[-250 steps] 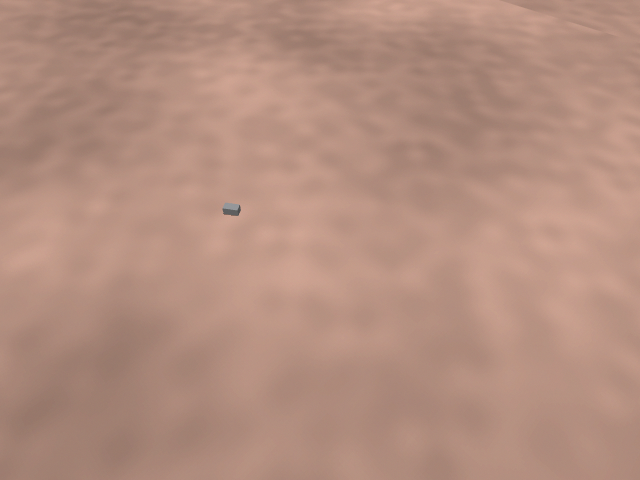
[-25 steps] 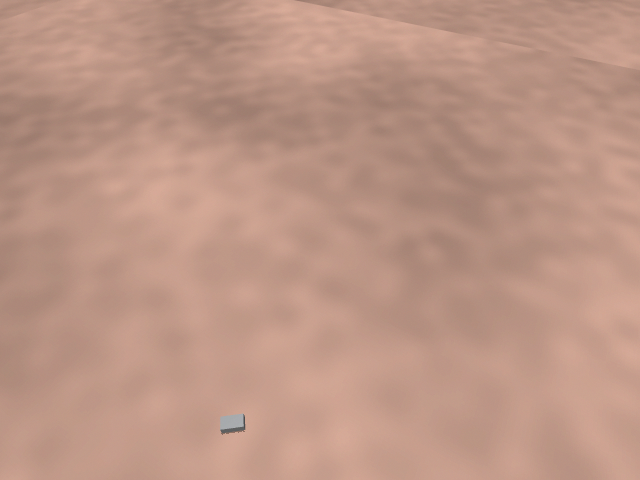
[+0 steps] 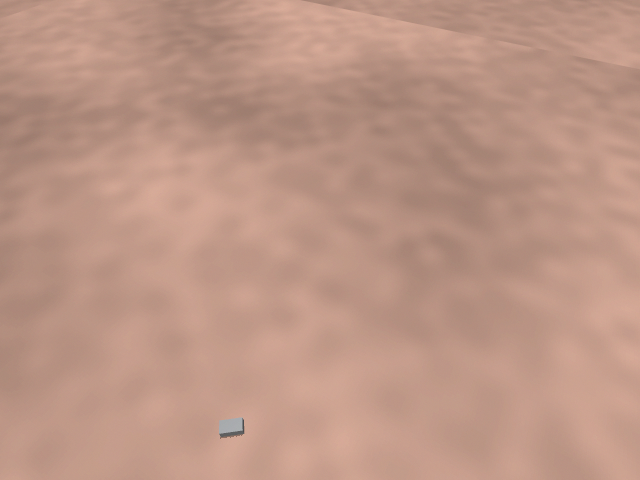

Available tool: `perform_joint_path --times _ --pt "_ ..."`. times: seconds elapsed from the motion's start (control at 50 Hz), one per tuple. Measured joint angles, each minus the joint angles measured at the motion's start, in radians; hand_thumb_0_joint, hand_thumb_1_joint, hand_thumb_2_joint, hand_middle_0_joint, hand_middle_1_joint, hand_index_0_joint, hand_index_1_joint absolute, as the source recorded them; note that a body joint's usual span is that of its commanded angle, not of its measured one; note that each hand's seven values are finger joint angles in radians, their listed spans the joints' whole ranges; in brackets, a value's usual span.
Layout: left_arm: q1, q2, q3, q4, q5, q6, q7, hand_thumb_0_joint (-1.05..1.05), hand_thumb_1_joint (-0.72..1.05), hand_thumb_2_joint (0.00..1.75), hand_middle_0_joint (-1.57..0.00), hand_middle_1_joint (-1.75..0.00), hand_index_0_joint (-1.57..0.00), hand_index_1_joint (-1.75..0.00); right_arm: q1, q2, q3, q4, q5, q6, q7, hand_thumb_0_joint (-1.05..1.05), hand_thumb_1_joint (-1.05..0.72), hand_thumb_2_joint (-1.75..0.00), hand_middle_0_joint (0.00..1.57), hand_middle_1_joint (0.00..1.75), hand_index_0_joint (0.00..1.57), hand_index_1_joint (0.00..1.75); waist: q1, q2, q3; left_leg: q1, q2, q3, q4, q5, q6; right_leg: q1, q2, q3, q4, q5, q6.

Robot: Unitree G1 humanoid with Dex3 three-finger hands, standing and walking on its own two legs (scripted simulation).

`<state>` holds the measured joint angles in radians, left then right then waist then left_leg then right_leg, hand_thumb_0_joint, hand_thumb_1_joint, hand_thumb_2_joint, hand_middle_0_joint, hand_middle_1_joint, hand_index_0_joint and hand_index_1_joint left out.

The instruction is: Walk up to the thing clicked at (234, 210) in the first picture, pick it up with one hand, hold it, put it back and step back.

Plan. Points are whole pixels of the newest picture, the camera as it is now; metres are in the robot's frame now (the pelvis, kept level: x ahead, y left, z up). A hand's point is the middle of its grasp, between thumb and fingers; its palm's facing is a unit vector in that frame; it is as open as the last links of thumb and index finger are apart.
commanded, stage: stand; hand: left
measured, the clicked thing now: (231, 427) +0.40 +0.25 -0.77
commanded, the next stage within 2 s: none
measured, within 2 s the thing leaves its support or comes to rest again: neither
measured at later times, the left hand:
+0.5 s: hand out of the picture +0.09 +0.25 -0.15, palm faces -0.02 -0.94 -0.35, open 7.4 cm
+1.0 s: hand out of the picture +0.08 +0.25 -0.15, palm faces -0.01 -0.94 -0.35, open 7.4 cm
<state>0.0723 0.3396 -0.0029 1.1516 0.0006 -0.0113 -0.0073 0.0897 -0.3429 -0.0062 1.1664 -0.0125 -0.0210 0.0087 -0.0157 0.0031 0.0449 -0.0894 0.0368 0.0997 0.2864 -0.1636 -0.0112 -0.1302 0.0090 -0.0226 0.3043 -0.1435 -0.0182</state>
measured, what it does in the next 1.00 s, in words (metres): stands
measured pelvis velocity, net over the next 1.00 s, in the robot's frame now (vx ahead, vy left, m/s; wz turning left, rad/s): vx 0.01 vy -0.01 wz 0.02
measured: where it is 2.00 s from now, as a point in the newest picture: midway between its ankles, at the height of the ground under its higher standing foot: outside the picture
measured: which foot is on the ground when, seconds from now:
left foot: down 0.00-1.00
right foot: down 0.00-1.00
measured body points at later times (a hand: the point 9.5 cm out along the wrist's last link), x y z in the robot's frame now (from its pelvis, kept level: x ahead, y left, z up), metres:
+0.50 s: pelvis +0.01 +0.00 +0.00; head +0.01 -0.01 +0.45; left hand +0.09 +0.30 -0.13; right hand +0.09 -0.30 -0.14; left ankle +0.00 +0.12 -0.75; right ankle +0.02 -0.10 -0.75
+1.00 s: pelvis +0.01 -0.01 +0.00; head +0.02 -0.01 +0.45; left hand +0.08 +0.30 -0.13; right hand +0.08 -0.30 -0.14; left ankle +0.00 +0.12 -0.75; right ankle +0.02 -0.11 -0.75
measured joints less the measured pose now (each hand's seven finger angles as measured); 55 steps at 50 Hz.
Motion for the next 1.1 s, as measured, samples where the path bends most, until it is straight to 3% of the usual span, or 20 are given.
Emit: perform_joint_path --times 1.1 --pt "0.024 0.01 -0.007 -0.003 0.001 -0.001 0.007 0.01 0.9 0.89 -0.21 -0.3 -0.2 -0.3 0.02 -0.001 0.005 -0.009 0.0 0.006 -0.002 0.01 -0.91 -0.9 0.2 0.3 0.2 0.3 0.006 0.006 -0.007 0.007 0.005 -0.026 -0.004 -0.01 -0.01 0.021 0.005 -0.024 -0.013 -0.014 -0.008"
